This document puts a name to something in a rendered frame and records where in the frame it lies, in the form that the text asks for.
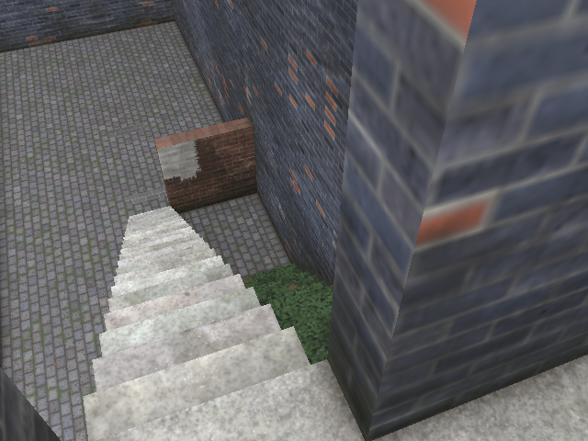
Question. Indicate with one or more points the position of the stairs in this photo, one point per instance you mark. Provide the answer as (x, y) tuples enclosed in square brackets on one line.
[(182, 330)]

